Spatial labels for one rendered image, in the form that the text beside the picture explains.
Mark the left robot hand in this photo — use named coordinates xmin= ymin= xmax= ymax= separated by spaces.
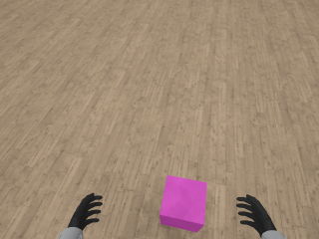
xmin=67 ymin=192 xmax=103 ymax=231

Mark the carton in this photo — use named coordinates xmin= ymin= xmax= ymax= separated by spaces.
xmin=159 ymin=175 xmax=207 ymax=233

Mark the robot left forearm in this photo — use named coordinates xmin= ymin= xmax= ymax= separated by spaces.
xmin=58 ymin=227 xmax=84 ymax=239

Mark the right robot hand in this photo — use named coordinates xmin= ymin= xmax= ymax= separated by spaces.
xmin=236 ymin=194 xmax=277 ymax=237

